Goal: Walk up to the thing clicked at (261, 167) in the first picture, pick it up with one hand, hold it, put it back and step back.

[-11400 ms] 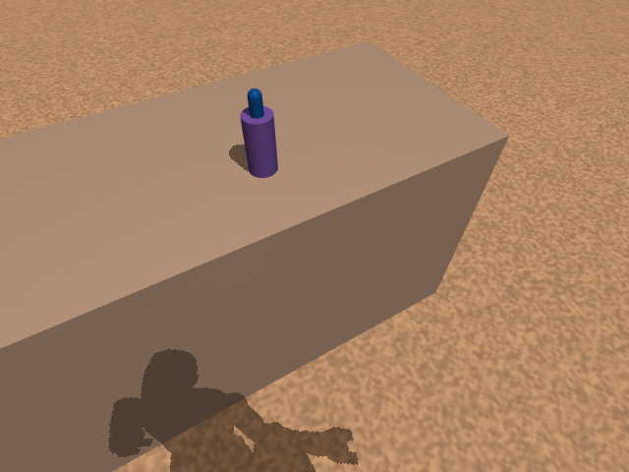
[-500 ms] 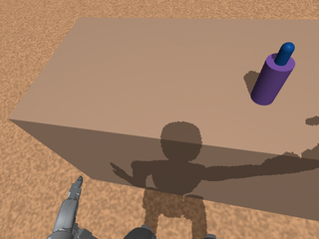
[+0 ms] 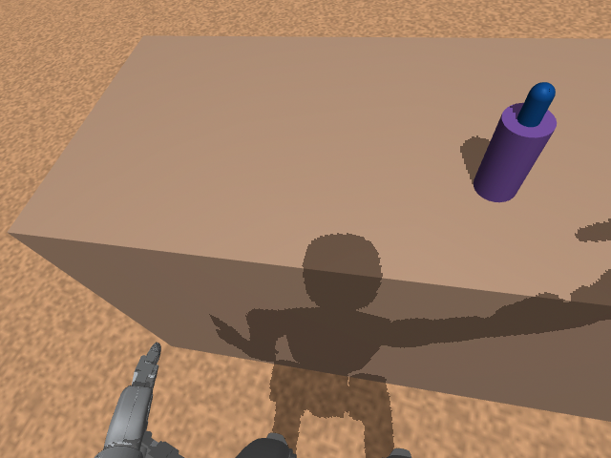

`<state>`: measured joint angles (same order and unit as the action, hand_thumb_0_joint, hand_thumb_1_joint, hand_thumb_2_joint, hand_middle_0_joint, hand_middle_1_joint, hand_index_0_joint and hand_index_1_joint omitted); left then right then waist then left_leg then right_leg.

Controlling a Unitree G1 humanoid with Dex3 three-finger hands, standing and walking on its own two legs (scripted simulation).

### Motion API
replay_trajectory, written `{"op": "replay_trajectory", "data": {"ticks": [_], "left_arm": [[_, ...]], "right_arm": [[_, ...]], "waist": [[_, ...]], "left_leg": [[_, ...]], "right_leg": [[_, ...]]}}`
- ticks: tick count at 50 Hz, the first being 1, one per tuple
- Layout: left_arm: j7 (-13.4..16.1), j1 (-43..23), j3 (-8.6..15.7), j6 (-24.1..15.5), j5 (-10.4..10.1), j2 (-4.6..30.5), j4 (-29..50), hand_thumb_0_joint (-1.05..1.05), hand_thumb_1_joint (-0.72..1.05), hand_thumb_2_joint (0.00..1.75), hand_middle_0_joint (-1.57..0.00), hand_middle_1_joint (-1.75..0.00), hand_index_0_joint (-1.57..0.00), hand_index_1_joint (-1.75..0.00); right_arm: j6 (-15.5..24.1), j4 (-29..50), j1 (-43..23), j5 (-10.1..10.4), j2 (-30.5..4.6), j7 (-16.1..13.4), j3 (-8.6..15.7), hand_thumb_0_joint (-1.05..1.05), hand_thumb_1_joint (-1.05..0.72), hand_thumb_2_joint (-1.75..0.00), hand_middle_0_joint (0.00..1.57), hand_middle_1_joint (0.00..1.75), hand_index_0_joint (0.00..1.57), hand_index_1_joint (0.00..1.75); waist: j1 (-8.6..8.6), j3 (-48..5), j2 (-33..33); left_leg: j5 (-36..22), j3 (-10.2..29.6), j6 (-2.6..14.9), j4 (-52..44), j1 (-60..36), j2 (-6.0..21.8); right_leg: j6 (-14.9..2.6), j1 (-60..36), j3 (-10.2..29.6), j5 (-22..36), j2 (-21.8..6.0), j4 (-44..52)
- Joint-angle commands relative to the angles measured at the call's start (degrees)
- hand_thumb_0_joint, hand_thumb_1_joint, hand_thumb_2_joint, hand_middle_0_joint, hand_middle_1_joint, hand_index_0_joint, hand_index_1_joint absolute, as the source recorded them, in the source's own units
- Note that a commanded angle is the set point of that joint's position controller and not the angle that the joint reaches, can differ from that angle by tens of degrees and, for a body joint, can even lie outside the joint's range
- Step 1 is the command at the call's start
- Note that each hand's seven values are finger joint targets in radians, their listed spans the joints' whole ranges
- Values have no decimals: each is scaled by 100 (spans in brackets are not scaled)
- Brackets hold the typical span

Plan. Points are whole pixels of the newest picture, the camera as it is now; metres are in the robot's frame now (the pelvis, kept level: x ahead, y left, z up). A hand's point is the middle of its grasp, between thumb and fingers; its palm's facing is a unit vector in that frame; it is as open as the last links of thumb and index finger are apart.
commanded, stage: approach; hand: right
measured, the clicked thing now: (516, 143) +0.54 -0.20 +0.06
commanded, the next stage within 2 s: close in in 0.20 s
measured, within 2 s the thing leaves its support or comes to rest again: neither
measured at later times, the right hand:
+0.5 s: hand (553, 175) +0.51 -0.25 +0.04, palm faces +0.17 +0.98 +0.06, open 17.4 cm
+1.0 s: hand (519, 173) +0.51 -0.21 +0.04, palm faces +0.19 +0.98 +0.01, open 17.2 cm
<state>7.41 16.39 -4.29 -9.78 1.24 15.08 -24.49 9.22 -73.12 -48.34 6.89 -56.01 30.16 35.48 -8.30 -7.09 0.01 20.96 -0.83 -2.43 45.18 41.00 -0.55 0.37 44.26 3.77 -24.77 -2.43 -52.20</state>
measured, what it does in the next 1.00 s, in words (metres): stands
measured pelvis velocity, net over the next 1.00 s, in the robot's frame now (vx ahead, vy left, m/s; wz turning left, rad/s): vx -0.02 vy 0.01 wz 0.03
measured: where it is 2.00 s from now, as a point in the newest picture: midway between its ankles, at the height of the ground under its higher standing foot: outside the picture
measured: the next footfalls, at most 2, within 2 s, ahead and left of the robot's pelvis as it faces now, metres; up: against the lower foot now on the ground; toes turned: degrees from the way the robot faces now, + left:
none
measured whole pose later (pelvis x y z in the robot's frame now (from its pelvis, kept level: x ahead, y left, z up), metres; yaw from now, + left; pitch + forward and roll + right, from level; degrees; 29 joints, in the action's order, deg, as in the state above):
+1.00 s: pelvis -0.02 +0.01 -0.04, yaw +2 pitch +23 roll +4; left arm -0.7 21.5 0.6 -2.0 3.0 13.8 -2.3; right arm 17.8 -66.5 -51.2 1.4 -33.8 6.8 29.6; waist -13.3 -7.8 -0.8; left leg 25.6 -0.4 -1.6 59.8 56.9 -1.7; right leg 1.4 58.8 3.9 -29.0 -3.3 -64.9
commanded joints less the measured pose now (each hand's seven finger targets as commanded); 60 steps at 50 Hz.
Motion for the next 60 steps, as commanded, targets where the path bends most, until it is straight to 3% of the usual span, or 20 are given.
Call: {"op": "replay_trajectory", "data": {"ticks": [1, 9, 13, 16, 19, 22, 25, 28, 31, 34, 37, 40, 42, 45, 49, 52, 54, 55, 57, 60], "left_arm": [[42, 22, 516, -321, -22, 987, 799, 0, -56, 5, -5, -5, -5, -6], [-125, 160, 543, -311, 68, 863, 1159, 0, -55, 5, -6, -5, -5, -6], [-189, 407, 972, -219, 135, 1204, 1630, 0, -54, 4, -6, -6, -6, -6], [-324, 355, 874, -129, 164, 970, 1664, 0, -56, 5, -6, -6, -6, -6], [-386, 110, 923, -91, 203, 1018, 2646, 0, -56, 5, -6, -6, -6, -6], [-501, 879, 920, 156, 183, 899, 2055, 0, -55, 4, -6, -6, -6, -6], [-572, -156, 803, 151, 217, 831, 3186, 0, -55, 4, -6, -6, -6, -5], [-663, 763, 841, 357, 178, 692, 2353, 0, -53, 3, -6, -6, -6, -5], [-619, -191, 1011, 304, 196, 927, 3474, 0, -55, 4, -6, -6, -6, -5], [-645, 886, 1095, 444, 123, 850, 2563, 0, -54, 4, -6, -6, -6, -5], [-649, 182, 957, 394, 148, 772, 3288, 0, -55, 4, -6, -5, -6, -5], [-708, 981, 983, 484, 110, 696, 2687, 0, -54, 3, -6, -6, -6, -5], [-721, 470, 875, 420, 147, 656, 3275, 0, -54, 3, -6, -6, -6, -5], [-723, 917, 1181, 483, 124, 851, 3023, 0, -54, 4, -6, -6, -6, -6], [-729, 487, 1158, 450, 136, 833, 3452, 0, -61, 9, -6, -4, -3, -7], [-744, 838, 1098, 519, 103, 772, 3077, 0, -61, 9, -5, -4, -3, -6], [-741, 317, 1020, 481, 126, 755, 3553, 0, -61, 9, -5, -4, -3, -6], [-738, 671, 1073, 519, 139, 722, 3160, 0, -61, 10, -5, -4, -3, -6], [-784, 911, 1027, 584, 123, 711, 2974, 0, -57, 6, -6, -5, -5, -6], [-774, 465, 794, 547, 191, 553, 3223, 0, -57, 6, -5, -5, -5, -6]], "right_arm": [[361, 985, -1761, 185, -1282, 7, -199, 0, 55, -5, 4, 4, 5, 4], [790, 1058, -2077, 206, -542, -287, -375, 0, 52, -5, 5, 4, 5, 4], [1127, 1896, -2742, 83, -1167, -650, 31, 0, 48, -5, 5, 4, 5, 4], [1170, 1186, -2305, -44, -496, -917, -177, 0, 50, -3, 6, 4, 5, 4], [1422, 2296, -3427, -220, -974, -1292, 7, 0, 52, -4, 5, 4, 5, 4], [1218, 903, -2260, -321, -623, -1637, 93, 0, 52, -4, 5, 4, 4, 4], [1434, 2257, -3335, -540, -862, -1917, 52, 0, 52, -3, 5, 4, 5, 4], [1231, 903, -1952, -547, -94, -2000, -126, 0, 51, -4, 5, 4, 4, 4], [1440, 2463, -3369, -576, -556, -2104, 21, 0, 55, -5, 4, 5, 4, 5], [1131, 845, -1868, -507, 609, -2069, -430, 0, 52, -5, 4, 5, 4, 5], [1332, 2073, -3124, -527, 184, -2160, -303, 0, 52, -4, 4, 5, 4, 5], [1179, 1117, -2240, -540, 711, -2150, -526, 0, 46, -5, 5, 4, 4, 4], [1338, 2148, -3149, -527, 491, -2199, -422, 0, 46, -5, 5, 4, 4, 4], [1256, 1714, -2745, -529, 686, -2287, -575, 0, 42, -5, 5, 4, 4, 4], [1335, 2330, -3153, -534, 857, -2374, -674, 0, 37, -7, 6, 4, 5, 4], [1227, 1737, -2475, -535, 832, -2444, -529, 0, 39, -4, 8, 3, 6, 3], [1387, 2552, -3309, -577, 439, -2535, -379, 0, 42, -5, 8, 4, 7, 4], [1351, 1956, -2926, -573, 897, -2519, -613, 0, 44, -2, 9, 3, 8, 3], [1296, 1384, -2198, -615, 759, -2547, -446, 0, 46, 0, 15, 1, 13, 1], [1538, 2298, -3431, -666, 458, -2553, -460, 0, 50, 0, 28, 11, 27, 11]], "waist": [[-115, -1810, -1159], [-291, -2043, -1119], [-345, -3123, -1621], [-398, -2531, -1375], [-396, -3874, -1811], [-362, -2663, -1481], [-160, -3986, -1946], [-290, -2545, -1461], [-310, -4099, -1615], [-637, -2268, -1077], [-518, -3361, -1267], [-610, -2383, -1064], [-544, -3188, -1324], [-603, -2656, -1130], [-545, -3344, -1380], [-519, -2834, -1142], [-411, -3518, -1362], [-578, -3030, -1140], [-439, -2485, -946], [-478, -3285, -1342]], "left_leg": [[-1290, -199, 334, -237, -177, -178], [-1379, -146, 314, 264, 445, -158], [-1710, -97, 307, 551, 238, -145], [-1504, -116, 315, 739, 684, -162], [-1601, -116, 332, 872, 328, -185], [-1385, -154, 330, 811, 420, -204], [-1474, -178, 364, 972, 194, -236], [-1311, -176, 351, 884, 310, -236], [-1656, -97, 322, 981, -290, -222], [-1363, -216, 321, 820, 492, -283], [-1509, -157, 321, 909, 206, -268], [-1401, -144, 308, 840, 445, -263], [-1521, -112, 311, 925, 328, -242], [-1264, -112, 312, 836, 389, -243], [-1409, -152, 333, 903, 319, -254], [-1568, -121, 295, 828, 151, -233], [-1824, -47, 270, 869, -172, -203], [-1703, -89, 284, 878, 24, -227], [-1539, -79, 282, 839, 104, -233], [-1674, -48, 296, 962, 84, -228]], "right_leg": [[-53, -1764, -9, 2221, 8, 618], [-45, -1503, 7, 2549, -4, 95], [-13, -1747, -32, 2765, 40, -193], [-20, -1144, -26, 2632, 11, -415], [17, -1624, -37, 2645, 1, -523], [9, -724, -91, 2093, 59, -462], [69, -1377, -59, 2545, -35, -561], [18, -413, -126, 1923, 19, -487], [-27, -879, -149, 2069, -12, -597], [-56, -390, -91, 1843, -41, -510], [-54, -863, -95, 2021, -59, -551], [-79, -348, -152, 1663, 11, -517], [-73, -782, -133, 1903, -20, -569], [-80, -502, -178, 1494, 36, -506], [-41, -1058, -139, 1893, 9, -516], [-81, -597, -184, 1792, 53, -533], [-90, -813, -219, 2006, 55, -593], [-86, -634, -208, 1877, 41, -581], [-93, -208, -214, 1664, 72, -513], [-74, -748, -196, 2027, 20, -636]]}}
